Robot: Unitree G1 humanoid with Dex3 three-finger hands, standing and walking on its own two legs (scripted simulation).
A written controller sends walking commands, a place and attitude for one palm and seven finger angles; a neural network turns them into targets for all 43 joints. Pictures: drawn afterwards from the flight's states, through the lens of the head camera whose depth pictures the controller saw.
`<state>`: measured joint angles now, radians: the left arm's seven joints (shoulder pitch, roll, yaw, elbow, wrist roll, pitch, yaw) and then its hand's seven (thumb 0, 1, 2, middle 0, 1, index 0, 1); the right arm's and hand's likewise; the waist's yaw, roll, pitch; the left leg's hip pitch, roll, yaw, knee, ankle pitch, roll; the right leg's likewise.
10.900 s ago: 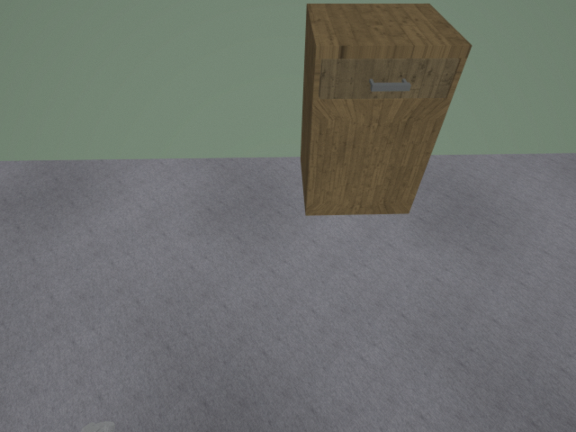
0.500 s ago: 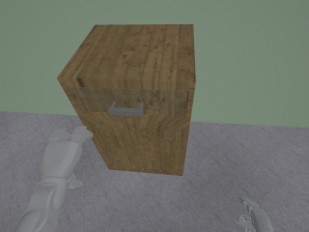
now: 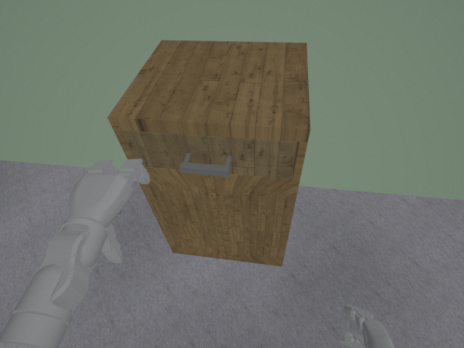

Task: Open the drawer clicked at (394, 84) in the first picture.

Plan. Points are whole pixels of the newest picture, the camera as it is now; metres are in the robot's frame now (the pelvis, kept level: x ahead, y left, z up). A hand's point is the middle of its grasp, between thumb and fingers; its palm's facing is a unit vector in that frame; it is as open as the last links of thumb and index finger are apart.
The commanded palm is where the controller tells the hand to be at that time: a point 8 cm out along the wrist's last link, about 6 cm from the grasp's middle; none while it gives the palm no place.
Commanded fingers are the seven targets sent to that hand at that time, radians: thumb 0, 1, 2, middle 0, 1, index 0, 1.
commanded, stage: raise the hand with hooked fingers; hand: left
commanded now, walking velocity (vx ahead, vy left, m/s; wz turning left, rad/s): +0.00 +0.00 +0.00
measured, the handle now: (206, 163) +0.57 +0.15 -0.08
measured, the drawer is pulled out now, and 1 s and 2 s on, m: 0.00 0.00 0.00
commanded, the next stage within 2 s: move the hooked fingers above the handle in 0.24 s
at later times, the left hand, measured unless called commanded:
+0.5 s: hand (134, 216) +0.30 +0.22 +0.06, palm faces +0.00 -0.08 -1.00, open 13.8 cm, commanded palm +0.30 +0.22 +0.12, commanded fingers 0.00 -0.50 0.30 -0.30 -1.20 -0.30 -1.20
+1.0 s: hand (169, 191) +0.39 +0.19 +0.03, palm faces -0.01 -0.06 -1.00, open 13.8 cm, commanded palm +0.37 +0.19 +0.09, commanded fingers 0.00 -0.50 0.30 -0.30 -1.20 -0.30 -1.20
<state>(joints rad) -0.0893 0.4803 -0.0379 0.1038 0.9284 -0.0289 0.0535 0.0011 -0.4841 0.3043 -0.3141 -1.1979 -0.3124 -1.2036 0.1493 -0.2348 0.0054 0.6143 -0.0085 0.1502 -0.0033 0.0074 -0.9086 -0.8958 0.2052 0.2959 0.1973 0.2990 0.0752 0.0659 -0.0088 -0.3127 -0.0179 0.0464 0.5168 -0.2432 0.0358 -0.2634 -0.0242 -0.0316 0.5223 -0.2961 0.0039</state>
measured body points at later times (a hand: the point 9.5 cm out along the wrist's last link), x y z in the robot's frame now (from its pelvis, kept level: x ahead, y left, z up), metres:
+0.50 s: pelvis -0.01 -0.01 +0.00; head +0.01 -0.04 +0.45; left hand +0.30 +0.22 +0.11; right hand +0.18 -0.24 -0.12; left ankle +0.02 +0.10 -0.74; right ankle -0.02 -0.12 -0.74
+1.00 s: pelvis +0.01 -0.02 -0.01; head +0.05 -0.05 +0.44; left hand +0.38 +0.19 +0.08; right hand +0.11 -0.28 -0.15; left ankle +0.02 +0.10 -0.74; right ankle -0.02 -0.12 -0.74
